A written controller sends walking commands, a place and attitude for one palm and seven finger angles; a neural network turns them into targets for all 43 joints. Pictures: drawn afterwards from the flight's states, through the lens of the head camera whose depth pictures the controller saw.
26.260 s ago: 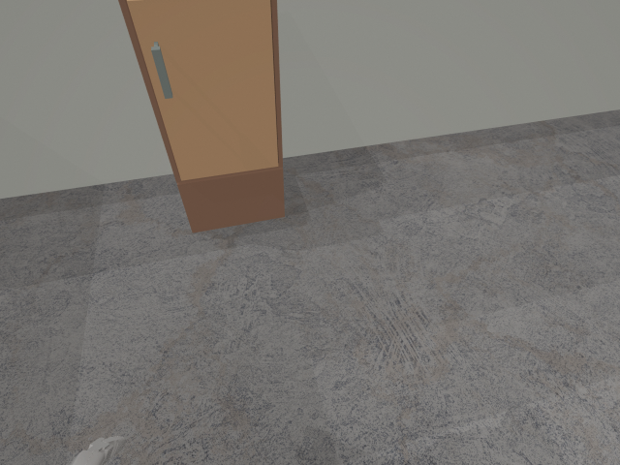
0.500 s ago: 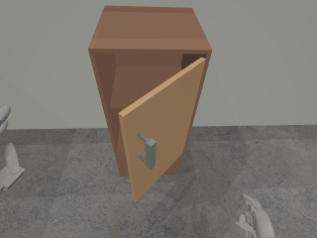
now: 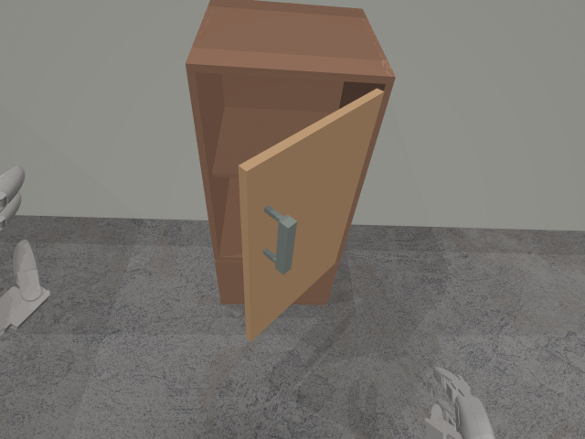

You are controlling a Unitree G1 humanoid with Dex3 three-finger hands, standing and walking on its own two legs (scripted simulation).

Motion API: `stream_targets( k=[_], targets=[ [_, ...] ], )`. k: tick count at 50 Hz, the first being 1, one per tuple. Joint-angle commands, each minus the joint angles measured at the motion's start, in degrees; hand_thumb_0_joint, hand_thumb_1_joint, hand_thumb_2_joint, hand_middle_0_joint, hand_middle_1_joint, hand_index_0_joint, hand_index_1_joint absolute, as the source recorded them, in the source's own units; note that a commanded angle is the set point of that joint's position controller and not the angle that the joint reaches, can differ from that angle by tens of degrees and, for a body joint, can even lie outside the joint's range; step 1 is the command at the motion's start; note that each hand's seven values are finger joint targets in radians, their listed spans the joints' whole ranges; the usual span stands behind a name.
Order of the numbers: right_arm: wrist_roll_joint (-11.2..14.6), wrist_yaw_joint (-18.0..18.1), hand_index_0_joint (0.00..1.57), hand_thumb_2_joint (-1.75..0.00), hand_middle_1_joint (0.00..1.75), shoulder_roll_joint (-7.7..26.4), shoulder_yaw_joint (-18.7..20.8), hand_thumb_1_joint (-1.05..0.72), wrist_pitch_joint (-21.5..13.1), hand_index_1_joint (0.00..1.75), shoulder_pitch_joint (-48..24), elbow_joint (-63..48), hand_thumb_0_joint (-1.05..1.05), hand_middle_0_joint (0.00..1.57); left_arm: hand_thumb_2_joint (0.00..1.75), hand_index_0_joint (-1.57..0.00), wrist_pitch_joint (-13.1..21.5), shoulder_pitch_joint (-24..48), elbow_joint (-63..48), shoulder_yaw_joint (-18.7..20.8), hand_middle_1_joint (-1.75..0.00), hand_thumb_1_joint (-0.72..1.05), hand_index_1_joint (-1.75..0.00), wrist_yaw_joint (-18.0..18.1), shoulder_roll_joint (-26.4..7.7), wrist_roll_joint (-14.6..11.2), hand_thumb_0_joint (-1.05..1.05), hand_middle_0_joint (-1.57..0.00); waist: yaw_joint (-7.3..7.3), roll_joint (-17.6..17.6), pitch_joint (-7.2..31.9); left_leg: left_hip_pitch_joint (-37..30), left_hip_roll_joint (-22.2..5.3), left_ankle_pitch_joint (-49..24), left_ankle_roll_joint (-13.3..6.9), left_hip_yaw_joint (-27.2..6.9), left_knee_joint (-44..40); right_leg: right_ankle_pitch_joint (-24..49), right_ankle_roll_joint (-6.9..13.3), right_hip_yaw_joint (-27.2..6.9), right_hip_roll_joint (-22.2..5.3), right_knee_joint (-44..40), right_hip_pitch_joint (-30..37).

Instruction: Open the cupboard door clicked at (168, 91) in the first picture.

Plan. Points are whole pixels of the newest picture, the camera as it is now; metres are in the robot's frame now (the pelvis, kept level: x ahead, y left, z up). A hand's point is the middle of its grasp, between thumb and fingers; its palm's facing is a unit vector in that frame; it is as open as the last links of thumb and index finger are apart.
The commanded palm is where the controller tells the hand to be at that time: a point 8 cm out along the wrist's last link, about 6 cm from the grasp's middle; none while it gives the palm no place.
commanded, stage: step back with the hand held close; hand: left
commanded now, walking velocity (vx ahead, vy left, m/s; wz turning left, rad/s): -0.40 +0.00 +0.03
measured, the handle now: (277, 240) +0.45 +0.04 -0.03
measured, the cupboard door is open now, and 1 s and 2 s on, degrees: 45 45 45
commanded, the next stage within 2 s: stop stepping back and stand still in 0.16 s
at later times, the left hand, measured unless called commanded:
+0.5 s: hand out of the picture +0.11 +0.27 +0.18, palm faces +0.43 -0.83 -0.36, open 7.4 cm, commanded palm +0.04 +0.30 +0.18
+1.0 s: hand out of the picture +0.02 +0.25 +0.17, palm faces +0.42 -0.81 -0.41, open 7.4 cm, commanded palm -0.04 +0.29 +0.18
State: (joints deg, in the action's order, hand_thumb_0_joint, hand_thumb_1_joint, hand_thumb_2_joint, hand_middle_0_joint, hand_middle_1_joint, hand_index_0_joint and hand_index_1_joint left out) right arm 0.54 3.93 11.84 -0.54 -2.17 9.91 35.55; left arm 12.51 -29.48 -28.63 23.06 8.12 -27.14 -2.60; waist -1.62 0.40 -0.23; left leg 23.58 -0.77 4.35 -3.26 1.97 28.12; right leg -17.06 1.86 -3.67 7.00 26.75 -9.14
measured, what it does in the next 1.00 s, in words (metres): walks backwards: right foot, then left foot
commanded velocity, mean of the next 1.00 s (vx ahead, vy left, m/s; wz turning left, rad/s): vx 0.06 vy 0.03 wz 0.01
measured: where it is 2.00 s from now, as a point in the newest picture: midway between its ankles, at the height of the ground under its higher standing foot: outside the picture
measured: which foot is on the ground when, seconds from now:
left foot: down 0.00-0.28, up 0.30-0.40, down 0.42-0.70, up 0.72-1.00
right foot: down 0.00-0.04, up 0.06-0.26, down 0.28-0.44, up 0.46-0.66, down 0.68-1.00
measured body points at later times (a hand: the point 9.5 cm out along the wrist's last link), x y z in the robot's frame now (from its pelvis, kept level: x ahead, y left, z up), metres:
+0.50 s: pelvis -0.12 +0.01 -0.01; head -0.13 +0.04 +0.44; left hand +0.08 +0.31 +0.20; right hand +0.03 -0.22 -0.08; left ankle -0.04 +0.09 -0.73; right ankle -0.19 -0.10 -0.72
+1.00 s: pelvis -0.19 +0.00 +0.01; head -0.22 -0.01 +0.46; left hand -0.01 +0.29 +0.19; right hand -0.09 -0.28 -0.08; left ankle -0.19 +0.14 -0.71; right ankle -0.17 -0.07 -0.73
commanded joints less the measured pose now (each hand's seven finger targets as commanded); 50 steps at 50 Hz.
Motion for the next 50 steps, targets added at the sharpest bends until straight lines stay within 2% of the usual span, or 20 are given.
stream_targets(
  k=[1,4,11,12,13,14,17,19,21,22,25,27,31,33,34,35,36,41,46,50],
  targets=[
    [-0.5,0.2,0.20,-0.90,0.30,9.2,3.3,-0.90,-3.6,0.30,-7.0,-11.2,0.00,0.20,0.90,-0.20,3.9,-2.1,-11.2,11.1,-0.30,0.90,-0.30,0.4,-10.6,-1.0,0.00,-0.20,2.18,-14.9,5.4,-0.6,-11.6,13.9,-3.0,-14.3,-17.0,1.6,-2.9,0.7,-0.3,6.5,0.6],
    [-2.3,0.4,0.20,-0.90,0.30,9.3,3.9,-0.90,-4.7,0.30,-6.6,-11.3,0.00,0.20,0.90,-0.20,3.8,-4.0,-12.7,12.2,-0.30,0.90,-0.30,0.3,-9.8,-0.6,0.00,-0.20,2.61,-13.4,6.2,13.6,-16.9,33.6,-4.9,-19.2,-26.9,-7.3,-1.1,1.7,1.2,21.2,10.3],
    [-1.6,-0.6,0.20,-0.90,0.30,7.6,4.2,-0.90,-7.1,0.30,-5.1,-8.3,0.00,0.20,0.90,-0.20,3.7,-1.8,-18.1,9.0,-0.30,0.90,-0.30,1.5,-8.4,-2.7,0.00,-0.20,2.29,-10.7,13.0,-8.5,-10.4,14.9,3.6,-5.8,-16.8,-12.2,0.8,5.1,-2.9,-2.2,-0.2],
    [-1.3,-0.6,0.20,-0.90,0.30,7.0,4.0,-0.90,-6.7,0.30,-4.2,-7.4,0.00,0.20,0.90,-0.20,3.9,0.0,-18.1,8.9,-0.30,0.90,-0.30,1.7,-9.2,-2.3,0.00,-0.20,1.42,-5.9,11.9,-12.3,-7.5,11.9,5.1,-3.2,-8.8,-9.2,2.1,0.0,-7.1,-10.4,-5.6],
    [-0.8,-0.5,0.20,-0.90,0.30,6.9,4.0,-0.90,-6.3,0.30,-3.6,-6.6,0.00,0.20,0.90,-0.20,4.6,2.9,-18.1,8.4,-0.30,0.90,-0.30,2.0,-10.2,-2.0,0.00,-0.20,0.48,2.5,9.9,-17.6,-4.4,9.2,5.8,-3.1,5.8,-9.8,5.1,-14.3,-16.7,-17.9,-17.5],
    [-1.1,-0.2,0.20,-0.90,0.30,7.0,4.0,-0.90,-6.3,0.30,-3.0,-5.6,0.00,0.20,0.90,-0.20,4.8,5.5,-18.3,9.1,-0.30,0.90,-0.30,2.5,-12.3,-0.9,0.00,-0.20,0.64,7.4,6.7,-16.6,0.1,12.2,6.1,-3.4,19.6,-8.3,7.9,-20.9,-25.2,-21.8,-24.7],
    [-0.6,0.1,0.20,-0.90,0.30,7.0,3.1,-0.90,-7.8,0.30,-4.6,-7.1,0.00,0.20,0.90,-0.20,3.7,9.3,-16.3,8.7,-0.30,0.90,-0.30,1.9,-11.4,0.7,0.00,-0.20,1.28,8.9,6.5,-6.4,0.7,13.4,4.3,-4.0,23.0,19.2,6.1,-8.2,-18.9,-8.5,-11.5],
    [-0.1,1.4,0.20,-0.90,0.30,6.1,1.7,-0.90,-6.8,0.30,-3.3,-6.8,0.00,0.20,0.90,-0.20,1.1,5.5,-11.5,7.4,-0.30,0.90,-0.30,1.8,-7.9,0.1,0.00,-0.20,0.07,-0.2,4.6,-11.7,0.8,3.0,2.9,-1.3,5.1,28.5,2.3,-1.5,-14.2,-0.1,-6.9],
    [0.2,1.6,0.20,-0.90,0.30,7.4,1.3,-0.90,-7.7,0.30,-1.6,-6.3,0.00,0.20,0.90,-0.20,0.6,7.7,-10.6,6.7,-0.30,0.90,-0.30,1.7,-7.3,0.0,0.00,-0.20,0.39,-14.8,7.4,-21.3,-6.9,-18.5,-1.2,-10.3,-3.7,13.2,-3.0,2.8,-6.4,12.1,-10.9],
    [0.2,1.2,0.20,-0.90,0.30,7.2,1.7,-0.90,-8.9,0.30,-0.6,-6.1,0.00,0.20,0.90,-0.20,0.6,9.1,-8.5,6.3,-0.30,0.90,-0.30,1.7,-7.8,0.1,0.00,-0.20,0.49,-15.9,6.1,-22.2,-12.4,-18.9,-3.6,-17.1,-7.1,-6.6,-3.6,1.9,-5.4,17.0,-14.6],
    [-1.5,0.7,0.20,-0.90,0.30,5.6,1.1,-0.90,-9.8,0.30,-1.4,-5.8,0.00,0.20,0.90,-0.20,0.7,6.6,-8.7,6.7,-0.30,0.90,-0.30,1.6,-7.9,-0.1,0.00,-0.20,0.71,-7.9,4.4,-10.1,-15.6,9.0,-4.2,-25.2,-18.1,-12.9,-2.8,-0.4,-6.0,20.1,-9.1],
    [-1.5,0.3,0.20,-0.90,0.30,6.0,1.5,-0.90,-9.7,0.30,-2.5,-7.2,0.00,0.20,0.90,-0.20,0.8,2.2,-11.2,8.1,-0.30,0.90,-0.30,1.7,-8.8,0.2,0.00,-0.20,1.64,-6.2,4.7,-2.2,-12.7,29.4,-2.5,-18.8,-22.8,-9.9,-2.2,2.8,-4.9,15.9,-1.1],
    [-1.4,0.0,0.20,-0.90,0.30,6.2,2.0,-0.90,-8.0,0.30,-3.9,-9.4,0.00,0.20,0.90,-0.20,0.2,-6.1,-13.6,7.9,-0.30,0.90,-0.30,1.7,-7.0,0.7,0.00,-0.20,1.80,-14.3,3.1,13.0,-7.1,39.6,1.8,-7.7,-22.4,-7.8,-1.0,10.8,-1.9,6.7,14.1],
    [-1.7,0.2,0.20,-0.90,0.30,5.6,2.2,-0.90,-7.1,0.30,-3.7,-9.6,0.00,0.20,0.90,-0.20,0.3,-5.9,-14.4,9.2,-0.30,0.90,-0.30,1.9,-8.8,1.1,0.00,-0.20,1.70,-9.9,2.8,13.5,-3.6,37.6,3.1,-4.3,-12.4,-11.0,1.0,8.3,-4.6,-0.7,13.0],
    [-1.8,0.3,0.20,-0.90,0.30,5.0,2.6,-0.90,-6.4,0.30,-3.4,-9.4,0.00,0.20,0.90,-0.20,0.3,-5.5,-14.0,10.2,-0.30,0.90,-0.30,1.9,-10.1,1.4,0.00,-0.20,1.74,0.0,2.3,12.2,-0.1,31.7,3.8,-1.3,3.5,-19.2,4.6,-3.0,-11.4,-8.9,6.7],
    [-1.8,0.4,0.20,-0.90,0.30,5.6,3.2,-0.90,-5.8,0.30,-2.9,-8.7,0.00,0.20,0.90,-0.20,0.3,-2.5,-15.1,11.0,-0.30,0.90,-0.30,1.9,-11.8,1.4,0.00,-0.20,1.87,12.0,0.8,10.6,2.8,23.4,4.3,0.0,26.1,-32.2,10.4,-24.4,-25.8,-20.7,-7.2],
    [-2.2,0.7,0.20,-0.90,0.30,7.1,3.8,-0.90,-5.8,0.30,-2.3,-6.7,0.00,0.20,0.90,-0.20,1.0,3.2,-15.8,10.3,-0.30,0.90,-0.30,2.0,-11.2,1.1,0.00,-0.20,1.11,12.1,-1.6,13.3,2.3,19.8,4.9,-2.3,38.1,-33.3,11.2,-27.6,-29.6,-23.2,-12.8],
    [-1.7,1.2,0.20,-0.90,0.30,5.8,2.8,-0.90,-6.6,0.30,-0.6,-4.4,0.00,0.20,0.90,-0.20,3.2,4.4,-1.4,7.8,-0.30,0.90,-0.30,1.6,-7.3,1.7,0.00,-0.20,-0.35,-1.0,0.6,8.5,-1.7,10.4,3.7,0.1,29.7,-17.2,6.3,-8.8,-20.7,-16.6,-10.7],
    [-0.9,2.2,0.20,-0.90,0.30,7.1,3.8,-0.90,-8.1,0.30,-0.2,-5.1,0.00,0.20,0.90,-0.20,3.0,4.7,1.3,3.5,-0.30,0.90,-0.30,1.8,-4.3,2.0,0.00,-0.20,1.56,10.9,-0.5,2.1,0.1,16.5,2.0,4.5,12.7,-24.3,2.0,-9.5,-20.3,-19.7,-7.3],
    [-1.3,2.0,0.20,-0.90,0.30,6.7,3.5,-0.90,-8.7,0.30,-0.6,-6.3,0.00,0.20,0.90,-0.20,3.1,4.3,-7.7,6.0,-0.30,0.90,-0.30,2.9,-6.8,2.1,0.00,-0.20,1.51,9.3,2.2,-7.9,0.7,16.2,0.9,5.0,-1.5,-16.8,3.6,-7.5,-19.3,-14.4,-4.0]
  ],
)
